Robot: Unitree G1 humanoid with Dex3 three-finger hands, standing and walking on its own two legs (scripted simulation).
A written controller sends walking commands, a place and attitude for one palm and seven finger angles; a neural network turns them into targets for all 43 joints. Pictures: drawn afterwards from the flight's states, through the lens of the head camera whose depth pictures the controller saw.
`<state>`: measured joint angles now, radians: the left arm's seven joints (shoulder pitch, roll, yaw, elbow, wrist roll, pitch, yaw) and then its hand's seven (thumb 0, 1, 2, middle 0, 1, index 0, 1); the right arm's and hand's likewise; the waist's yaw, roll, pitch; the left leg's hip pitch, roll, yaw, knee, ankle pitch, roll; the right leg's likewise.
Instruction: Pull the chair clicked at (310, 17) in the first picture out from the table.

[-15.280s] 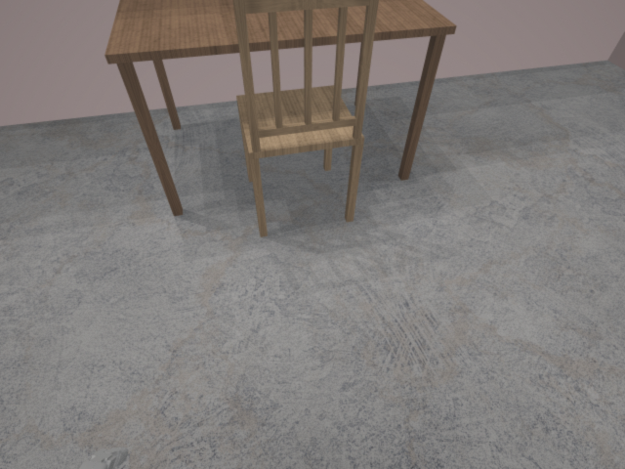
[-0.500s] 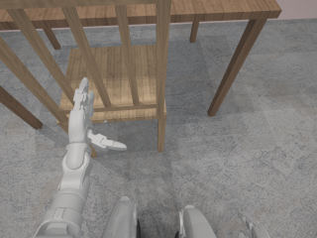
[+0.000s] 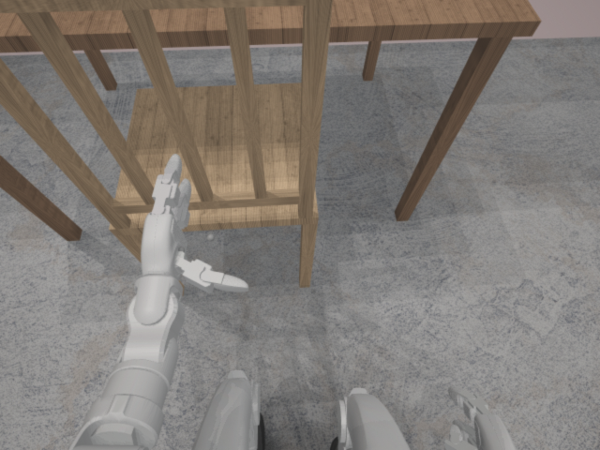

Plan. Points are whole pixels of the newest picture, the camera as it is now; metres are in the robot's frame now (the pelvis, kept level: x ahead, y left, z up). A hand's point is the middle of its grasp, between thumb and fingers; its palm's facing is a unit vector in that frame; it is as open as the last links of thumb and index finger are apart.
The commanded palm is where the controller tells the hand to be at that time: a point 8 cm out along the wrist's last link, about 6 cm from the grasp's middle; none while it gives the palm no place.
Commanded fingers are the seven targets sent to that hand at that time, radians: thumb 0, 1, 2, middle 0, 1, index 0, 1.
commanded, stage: aim the fingers beside a spindle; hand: left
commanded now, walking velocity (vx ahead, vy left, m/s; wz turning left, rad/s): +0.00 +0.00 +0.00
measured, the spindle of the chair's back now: (181, 129) +0.54 +0.18 +0.06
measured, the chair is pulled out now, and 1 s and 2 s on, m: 0.00 0.00 0.00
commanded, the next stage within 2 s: none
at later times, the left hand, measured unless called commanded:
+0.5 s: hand (202, 229) +0.39 +0.13 +0.03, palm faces +0.05 -1.00 -0.03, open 16.9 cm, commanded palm +0.36 +0.19 +0.02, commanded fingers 0.00 -0.50 0.30 -0.06 -0.08 -0.06 -0.08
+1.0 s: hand (206, 239) +0.39 +0.13 +0.01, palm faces +0.04 -1.00 -0.02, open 16.9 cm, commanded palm +0.36 +0.19 +0.02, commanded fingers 0.00 -0.50 0.30 -0.06 -0.08 -0.06 -0.08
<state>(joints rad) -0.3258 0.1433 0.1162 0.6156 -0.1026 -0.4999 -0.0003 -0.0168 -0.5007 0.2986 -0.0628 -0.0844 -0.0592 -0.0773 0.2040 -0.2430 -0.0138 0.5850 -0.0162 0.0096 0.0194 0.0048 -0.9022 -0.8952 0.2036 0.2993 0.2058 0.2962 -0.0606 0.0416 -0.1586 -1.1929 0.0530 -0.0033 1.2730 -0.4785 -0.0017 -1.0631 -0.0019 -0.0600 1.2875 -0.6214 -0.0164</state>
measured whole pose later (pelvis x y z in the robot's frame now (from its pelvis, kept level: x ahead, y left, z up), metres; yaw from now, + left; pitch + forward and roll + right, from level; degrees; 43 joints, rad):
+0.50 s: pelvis +0.00 +0.01 +0.00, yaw -1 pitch +23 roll -2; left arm -0.32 0.15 0.13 0.57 -0.09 -0.53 0.02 -0.02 -0.50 0.30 -0.06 -0.08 -0.06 -0.08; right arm 0.22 -0.24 -0.01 0.59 -0.02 0.02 0.02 0.01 -0.90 -0.90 0.20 0.30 0.21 0.30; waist -0.07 0.04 -0.16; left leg -1.19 0.06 0.00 1.28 -0.48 0.01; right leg -1.06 0.00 -0.05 1.29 -0.62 -0.01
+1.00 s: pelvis +0.00 +0.01 +0.00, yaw +0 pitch +23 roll -2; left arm -0.33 0.15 0.12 0.63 -0.10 -0.49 0.02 -0.02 -0.50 0.30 -0.06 -0.08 -0.06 -0.08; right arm 0.20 -0.24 0.00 0.57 -0.02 0.03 0.02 0.00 -0.90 -0.90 0.20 0.30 0.21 0.30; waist -0.07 0.04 -0.16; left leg -1.20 0.05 -0.01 1.28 -0.48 0.01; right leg -1.07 0.00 -0.06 1.29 -0.62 -0.01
